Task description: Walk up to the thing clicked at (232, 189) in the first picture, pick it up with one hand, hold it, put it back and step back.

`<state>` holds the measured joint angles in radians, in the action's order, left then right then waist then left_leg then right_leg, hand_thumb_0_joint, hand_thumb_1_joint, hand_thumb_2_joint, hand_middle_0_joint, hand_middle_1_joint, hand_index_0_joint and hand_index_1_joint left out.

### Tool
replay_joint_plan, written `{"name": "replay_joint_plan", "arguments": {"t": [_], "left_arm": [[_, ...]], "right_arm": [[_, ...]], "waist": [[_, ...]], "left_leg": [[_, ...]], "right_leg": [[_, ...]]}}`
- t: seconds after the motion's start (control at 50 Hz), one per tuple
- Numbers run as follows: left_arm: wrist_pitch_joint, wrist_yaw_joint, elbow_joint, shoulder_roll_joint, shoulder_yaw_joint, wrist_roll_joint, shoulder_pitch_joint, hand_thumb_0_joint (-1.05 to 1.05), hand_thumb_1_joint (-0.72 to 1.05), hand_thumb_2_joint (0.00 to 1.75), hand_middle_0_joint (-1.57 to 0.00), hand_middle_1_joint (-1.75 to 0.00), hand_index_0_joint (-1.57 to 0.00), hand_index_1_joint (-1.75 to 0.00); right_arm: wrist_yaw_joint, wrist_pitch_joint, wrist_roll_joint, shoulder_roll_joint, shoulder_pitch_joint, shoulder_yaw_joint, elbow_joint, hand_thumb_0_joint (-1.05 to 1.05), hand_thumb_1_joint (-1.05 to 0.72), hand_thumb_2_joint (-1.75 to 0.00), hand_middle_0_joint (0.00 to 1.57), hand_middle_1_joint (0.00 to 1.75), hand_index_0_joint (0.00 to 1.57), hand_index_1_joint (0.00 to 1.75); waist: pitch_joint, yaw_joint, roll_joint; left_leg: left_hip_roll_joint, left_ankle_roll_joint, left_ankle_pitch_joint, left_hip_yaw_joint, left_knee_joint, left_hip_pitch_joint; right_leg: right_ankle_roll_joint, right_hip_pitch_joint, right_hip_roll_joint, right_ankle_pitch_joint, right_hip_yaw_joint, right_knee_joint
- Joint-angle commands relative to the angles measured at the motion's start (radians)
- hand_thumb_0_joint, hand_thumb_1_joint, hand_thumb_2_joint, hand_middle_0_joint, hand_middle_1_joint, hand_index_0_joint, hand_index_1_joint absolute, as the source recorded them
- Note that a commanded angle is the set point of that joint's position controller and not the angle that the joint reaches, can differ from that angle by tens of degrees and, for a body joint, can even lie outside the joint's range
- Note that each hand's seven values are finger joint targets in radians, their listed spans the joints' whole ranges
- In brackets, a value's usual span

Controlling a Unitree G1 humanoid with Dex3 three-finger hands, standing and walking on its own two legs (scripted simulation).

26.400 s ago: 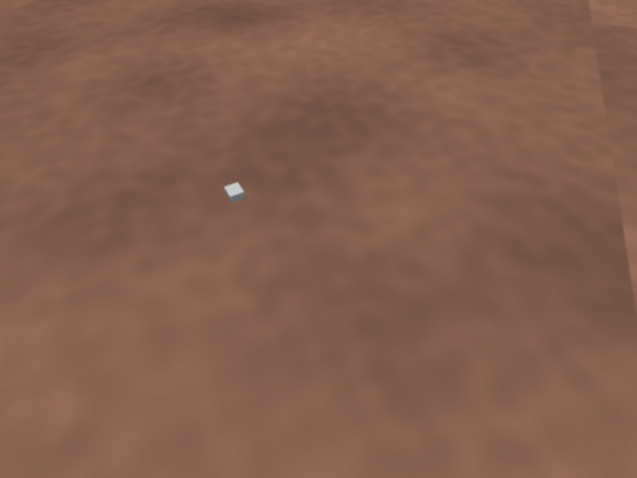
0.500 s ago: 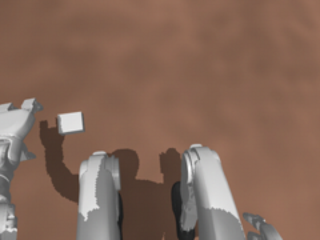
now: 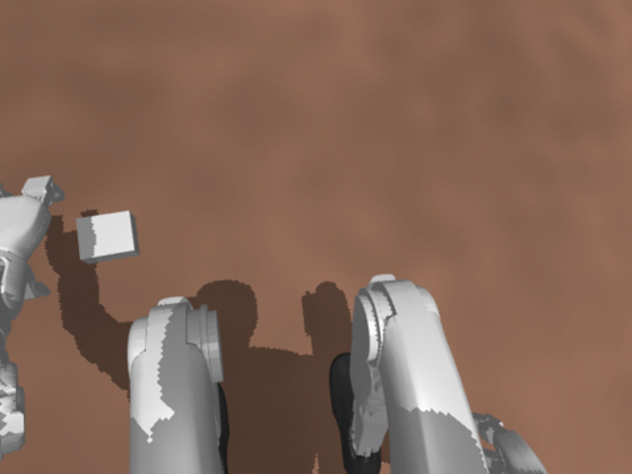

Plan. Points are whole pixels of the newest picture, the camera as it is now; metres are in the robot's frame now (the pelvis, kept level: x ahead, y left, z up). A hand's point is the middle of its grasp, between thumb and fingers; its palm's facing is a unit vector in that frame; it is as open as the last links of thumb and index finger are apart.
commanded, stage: rise first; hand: left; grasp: from above
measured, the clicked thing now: (109, 237) +0.46 +0.29 -0.32
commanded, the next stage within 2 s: approach in 0.46 s
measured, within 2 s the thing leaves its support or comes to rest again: neither
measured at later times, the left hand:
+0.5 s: hand (45, 244) +0.41 +0.33 -0.19, palm faces -0.43 -0.11 -0.89, open 13.3 cm
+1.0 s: hand (97, 196) +0.49 +0.28 -0.20, palm faces -0.36 -0.08 -0.93, open 14.2 cm
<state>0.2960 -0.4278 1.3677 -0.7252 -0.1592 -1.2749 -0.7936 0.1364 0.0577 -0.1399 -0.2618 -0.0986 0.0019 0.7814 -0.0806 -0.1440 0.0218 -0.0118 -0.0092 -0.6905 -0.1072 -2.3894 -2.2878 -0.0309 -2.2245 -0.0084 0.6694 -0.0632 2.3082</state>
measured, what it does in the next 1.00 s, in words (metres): stands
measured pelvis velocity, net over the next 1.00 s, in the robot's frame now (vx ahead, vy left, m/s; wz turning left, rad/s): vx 0.01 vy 0.00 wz -0.05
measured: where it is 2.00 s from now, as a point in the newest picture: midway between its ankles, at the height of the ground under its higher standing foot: (285, 452)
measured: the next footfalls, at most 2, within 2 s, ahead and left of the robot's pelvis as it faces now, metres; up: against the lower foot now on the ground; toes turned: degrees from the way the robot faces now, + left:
none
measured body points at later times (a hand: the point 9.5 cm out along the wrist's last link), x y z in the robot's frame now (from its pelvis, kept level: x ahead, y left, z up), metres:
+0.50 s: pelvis +0.01 +0.00 -0.01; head +0.24 +0.07 +0.37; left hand +0.43 +0.33 -0.13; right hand +0.08 -0.28 -0.12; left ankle +0.08 +0.12 -0.30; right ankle +0.10 -0.13 -0.30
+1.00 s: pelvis +0.01 +0.00 -0.02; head +0.26 +0.08 +0.34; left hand +0.50 +0.28 -0.15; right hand +0.04 -0.28 -0.11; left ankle +0.08 +0.12 -0.30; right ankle +0.10 -0.13 -0.30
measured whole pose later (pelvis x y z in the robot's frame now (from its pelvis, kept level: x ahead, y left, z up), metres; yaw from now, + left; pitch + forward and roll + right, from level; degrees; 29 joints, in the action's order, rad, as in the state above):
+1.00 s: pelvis +0.01 +0.00 -0.02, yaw -3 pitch +33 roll -9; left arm 0.19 -0.55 1.57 -0.80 -0.16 -1.32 -1.02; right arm 0.17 0.10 -0.19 -0.28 -0.13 -0.10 0.75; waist -0.01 -0.31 0.03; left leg -0.01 -0.01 -0.71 -0.15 -2.48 -2.36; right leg -0.04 -2.29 0.01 0.67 -0.09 2.37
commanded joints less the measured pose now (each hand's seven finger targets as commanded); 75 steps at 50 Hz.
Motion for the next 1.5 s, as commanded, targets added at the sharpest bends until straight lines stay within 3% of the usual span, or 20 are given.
{"name": "replay_joint_plan", "arguments": {"t": [0.0,0.22,0.46,0.48,0.54,0.58,0.66,0.72,0.8,0.88,0.92,1.02,1.06,1.14,1.2,1.22,1.26,1.32,1.42,1.48], "left_arm": [[-0.006,-0.040,-0.139,-0.281,-0.045,0.019,-0.259,0.00,-0.39,0.87,-0.20,-0.87,-0.21,-0.87],[-0.011,-0.046,-0.140,-0.282,-0.054,0.025,-0.248,0.00,-0.38,0.87,-0.20,-0.88,-0.21,-0.87],[-0.010,-0.062,-0.084,-0.303,-0.066,0.017,-0.257,0.00,-0.40,0.89,-0.19,-0.90,-0.19,-0.90],[-0.010,-0.064,-0.078,-0.295,-0.063,0.019,-0.270,0.00,-0.40,0.88,-0.19,-0.90,-0.19,-0.89],[-0.008,-0.066,-0.067,-0.307,-0.055,0.012,-0.279,0.00,-0.49,0.97,-0.20,-0.84,-0.16,-0.88],[-0.007,-0.070,-0.042,-0.286,-0.046,0.013,-0.281,0.00,-0.48,0.94,-0.12,-0.96,-0.12,-0.95],[0.005,-0.076,-0.033,-0.254,0.020,-0.003,-0.387,0.00,-0.52,0.98,-0.08,-1.00,-0.08,-1.00],[0.003,-0.103,0.007,-0.251,0.037,-0.017,-0.457,0.00,-0.53,1.00,-0.08,-1.01,-0.08,-1.01],[-0.029,-0.152,0.042,-0.264,0.035,-0.030,-0.528,0.00,-0.55,1.01,-0.07,-1.02,-0.07,-1.02],[-0.099,-0.176,0.091,-0.352,-0.031,-0.046,-0.516,0.00,-0.57,1.03,-0.07,-0.99,-0.06,-1.00],[-0.133,-0.166,0.099,-0.356,-0.023,-0.040,-0.516,0.00,-0.58,1.04,-0.07,-0.99,-0.06,-1.00],[-0.192,-0.095,0.088,-0.399,-0.041,0.020,-0.376,0.00,-0.57,1.01,-0.07,-1.00,-0.06,-1.01],[-0.194,-0.050,0.065,-0.398,-0.037,0.048,-0.355,0.00,-0.55,1.00,-0.07,-1.01,-0.07,-1.01],[-0.146,0.030,0.040,-0.369,-0.024,0.105,-0.287,0.00,-0.57,1.01,-0.07,-1.01,-0.06,-1.01],[-0.069,0.062,-0.029,-0.332,-0.009,0.106,-0.300,0.00,-0.56,1.00,-0.08,-1.00,-0.07,-1.01],[-0.039,0.060,-0.052,-0.323,-0.015,0.106,-0.304,0.00,-0.56,1.00,-0.07,-1.01,-0.07,-1.01],[0.015,0.040,-0.127,-0.272,0.023,0.091,-0.353,0.00,-0.55,1.00,-0.08,-1.00,-0.08,-1.00],[0.057,-0.028,-0.232,-0.286,0.015,0.067,-0.399,0.00,-0.55,1.01,-0.08,-0.99,-0.07,-0.99],[-0.013,-0.152,-0.190,-0.304,-0.014,-0.002,-0.505,0.00,-0.59,1.08,-0.08,-0.97,-0.05,-1.00],[-0.086,-0.172,-0.037,-0.338,-0.020,-0.035,-0.530,0.00,-0.61,1.08,-0.07,-0.96,-0.04,-0.99]], "right_arm": [[-0.015,0.014,-0.006,-0.238,-0.189,0.075,-0.017,0.00,-0.90,-0.90,0.20,0.30,0.20,0.30],[-0.005,0.011,-0.005,-0.249,-0.205,0.076,-0.016,0.00,-0.90,-0.90,0.20,0.30,0.20,0.30],[0.001,0.012,-0.013,-0.258,-0.207,0.062,-0.013,0.00,-0.90,-0.90,0.20,0.30,0.20,0.30],[0.003,0.011,-0.015,-0.261,-0.209,0.057,-0.016,0.00,-0.90,-0.90,0.20,0.30,0.20,0.30],[0.005,0.014,-0.016,-0.260,-0.206,0.054,-0.015,0.00,-0.90,-0.90,0.20,0.30,0.20,0.30],[0.005,0.017,-0.020,-0.261,-0.204,0.049,-0.011,0.00,-0.90,-0.89,0.20,0.30,0.20,0.30],[0.007,0.026,-0.022,-0.265,-0.211,0.038,-0.001,0.00,-0.89,-0.89,0.20,0.30,0.20,0.30],[0.008,0.036,-0.031,-0.273,-0.239,0.020,0.006,0.00,-0.90,-0.89,0.20,0.30,0.20,0.30],[0.007,0.048,-0.044,-0.288,-0.234,0.008,0.003,0.00,-0.90,-0.89,0.20,0.30,0.20,0.30],[0.012,0.047,-0.051,-0.296,-0.243,-0.014,-0.010,0.00,-0.90,-0.89,0.20,0.30,0.20,0.30],[0.021,0.049,-0.052,-0.300,-0.231,-0.022,-0.027,0.00,-0.90,-0.90,0.20,0.30,0.20,0.30],[0.030,0.035,-0.022,-0.292,-0.221,-0.029,-0.054,0.00,-0.90,-0.89,0.20,0.30,0.20,0.30],[0.035,0.030,-0.017,-0.291,-0.232,-0.029,-0.060,0.00,-0.90,-0.89,0.20,0.30,0.20,0.30],[0.036,0.019,-0.007,-0.286,-0.228,-0.026,-0.063,0.00,-0.90,-0.89,0.20,0.30,0.20,0.30],[0.037,0.015,-0.018,-0.288,-0.254,-0.016,-0.054,0.00,-0.89,-0.89,0.20,0.30,0.20,0.30],[0.036,0.016,-0.016,-0.302,-0.251,-0.005,-0.069,0.00,-0.89,-0.89,0.20,0.30,0.20,0.30],[0.038,0.014,-0.018,-0.290,-0.272,-0.002,-0.042,0.00,-0.89,-0.89,0.20,0.30,0.20,0.30],[0.031,0.019,-0.015,-0.293,-0.258,0.017,-0.045,0.00,-0.89,-0.89,0.20,0.30,0.20,0.30],[0.026,0.028,-0.028,-0.296,-0.231,0.032,-0.021,0.00,-0.90,-0.90,0.20,0.30,0.20,0.30],[0.022,0.027,-0.025,-0.295,-0.219,0.018,-0.011,0.00,-0.90,-0.90,0.20,0.30,0.20,0.30]], "waist": [[-0.657,0.002,-0.239],[-0.640,-0.011,-0.274],[-0.631,-0.020,-0.262],[-0.616,-0.034,-0.266],[-0.593,-0.034,-0.256],[-0.589,-0.043,-0.243],[-0.572,-0.093,-0.286],[-0.564,-0.134,-0.264],[-0.592,-0.150,-0.364],[-0.605,-0.136,-0.406],[-0.598,-0.141,-0.421],[-0.648,-0.081,-0.361],[-0.622,-0.093,-0.308],[-0.577,-0.088,-0.212],[-0.570,-0.109,-0.213],[-0.582,-0.113,-0.211],[-0.586,-0.118,-0.261],[-0.633,-0.115,-0.362],[-0.641,-0.126,-0.433],[-0.591,-0.122,-0.430]], "left_leg": [[0.028,-0.026,0.154,0.077,0.259,0.513],[0.022,-0.018,0.207,0.060,0.247,0.531],[0.023,-0.022,0.190,0.065,0.221,0.511],[0.024,-0.022,0.183,0.060,0.227,0.497],[0.026,-0.026,0.146,0.067,0.219,0.468],[0.024,-0.025,0.143,0.062,0.215,0.465],[0.020,-0.020,0.148,0.042,0.208,0.478],[0.020,-0.023,0.154,0.046,0.179,0.464],[0.013,-0.012,0.160,0.036,0.192,0.527],[0.015,-0.008,0.209,0.042,0.201,0.524],[0.014,-0.010,0.212,0.046,0.195,0.515],[0.018,-0.025,0.251,0.070,0.180,0.448],[0.020,-0.034,0.243,0.070,0.172,0.402],[0.022,-0.043,0.174,0.064,0.170,0.314],[0.022,-0.034,0.173,0.053,0.160,0.341],[0.021,-0.029,0.179,0.046,0.158,0.355],[0.019,-0.018,0.178,0.040,0.161,0.413],[0.010,0.000,0.170,0.024,0.187,0.521],[0.004,0.006,0.176,0.033,0.210,0.588],[0.007,0.002,0.163,0.034,0.230,0.554]], "right_leg": [[0.062,0.291,0.038,-0.154,-0.071,-0.224],[0.060,0.261,0.034,-0.199,-0.081,-0.183],[0.062,0.266,0.043,-0.192,-0.086,-0.182],[0.059,0.261,0.041,-0.183,-0.091,-0.177],[0.063,0.259,0.044,-0.158,-0.086,-0.191],[0.061,0.254,0.046,-0.156,-0.091,-0.188],[0.060,0.208,0.048,-0.163,-0.104,-0.170],[0.057,0.222,0.050,-0.177,-0.106,-0.172],[0.053,0.187,0.049,-0.184,-0.124,-0.151],[0.055,0.213,0.045,-0.230,-0.125,-0.130],[0.059,0.216,0.045,-0.242,-0.123,-0.127],[0.063,0.342,0.053,-0.289,-0.096,-0.146],[0.057,0.369,0.054,-0.285,-0.091,-0.155],[0.050,0.404,0.056,-0.220,-0.086,-0.179],[0.051,0.394,0.057,-0.216,-0.096,-0.189],[0.056,0.384,0.057,-0.214,-0.105,-0.190],[0.060,0.351,0.057,-0.211,-0.110,-0.185],[0.066,0.276,0.055,-0.198,-0.119,-0.161],[0.067,0.186,0.044,-0.203,-0.122,-0.142],[0.070,0.142,0.042,-0.193,-0.120,-0.140]]}}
